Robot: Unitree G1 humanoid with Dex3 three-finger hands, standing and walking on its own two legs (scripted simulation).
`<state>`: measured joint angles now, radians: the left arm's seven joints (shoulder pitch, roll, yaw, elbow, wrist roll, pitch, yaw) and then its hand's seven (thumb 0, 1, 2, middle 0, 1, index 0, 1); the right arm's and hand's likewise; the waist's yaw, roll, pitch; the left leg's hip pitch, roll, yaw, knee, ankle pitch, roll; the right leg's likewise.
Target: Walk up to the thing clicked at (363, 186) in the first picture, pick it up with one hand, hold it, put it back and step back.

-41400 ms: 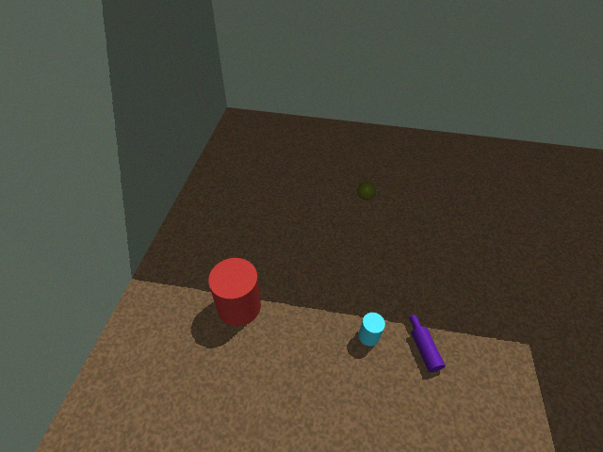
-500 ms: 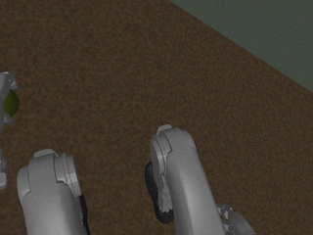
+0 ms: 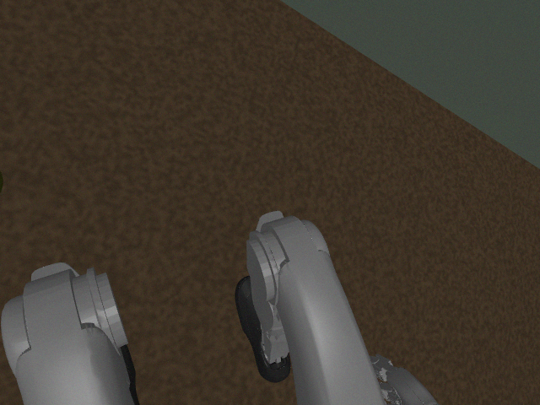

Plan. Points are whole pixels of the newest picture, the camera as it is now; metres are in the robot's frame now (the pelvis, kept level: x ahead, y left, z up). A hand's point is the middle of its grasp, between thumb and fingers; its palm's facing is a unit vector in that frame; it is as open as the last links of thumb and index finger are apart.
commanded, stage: rest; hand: left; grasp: from above
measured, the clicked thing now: out of the picture +0.45 +0.32 -0.25
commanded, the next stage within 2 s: open in 0.50 s
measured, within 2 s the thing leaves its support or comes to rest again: rests again in 1.00 s
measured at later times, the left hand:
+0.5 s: hand out of the picture +0.44 +0.31 -0.22, palm faces -0.44 -0.13 -0.89, open 9.9 cm
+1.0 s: hand out of the picture +0.44 +0.31 -0.23, palm faces -0.42 -0.12 -0.90, open 11.5 cm
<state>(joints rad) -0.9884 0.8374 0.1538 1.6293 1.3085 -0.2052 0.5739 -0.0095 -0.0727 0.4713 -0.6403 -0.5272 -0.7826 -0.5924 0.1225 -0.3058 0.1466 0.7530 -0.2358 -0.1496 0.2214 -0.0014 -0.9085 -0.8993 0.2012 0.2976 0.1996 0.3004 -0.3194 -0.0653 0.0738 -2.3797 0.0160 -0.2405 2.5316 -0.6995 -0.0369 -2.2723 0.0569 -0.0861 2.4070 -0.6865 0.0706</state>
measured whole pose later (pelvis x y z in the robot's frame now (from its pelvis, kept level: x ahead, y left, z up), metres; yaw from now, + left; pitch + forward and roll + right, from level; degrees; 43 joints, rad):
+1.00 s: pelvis -0.01 +0.01 +0.00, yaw -2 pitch +27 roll -14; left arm -1.04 0.93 0.12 1.76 1.31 -0.21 0.66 0.00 -0.19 0.81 -0.39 -0.80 -0.43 -0.83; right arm 0.10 -0.34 0.23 0.73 -0.28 -0.26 0.28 0.00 -0.90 -0.90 0.20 0.30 0.20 0.30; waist -0.36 -0.11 0.13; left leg -2.36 0.02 -0.28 2.56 -0.70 -0.03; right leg -2.24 0.07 -0.12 2.39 -0.67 0.08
